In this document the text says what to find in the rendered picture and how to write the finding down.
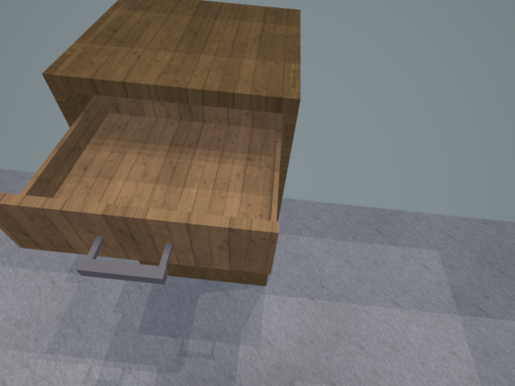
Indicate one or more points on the handle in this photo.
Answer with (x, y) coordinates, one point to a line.
(91, 267)

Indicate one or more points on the cabinet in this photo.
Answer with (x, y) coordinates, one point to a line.
(192, 52)

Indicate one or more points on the drawer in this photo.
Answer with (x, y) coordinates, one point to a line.
(145, 173)

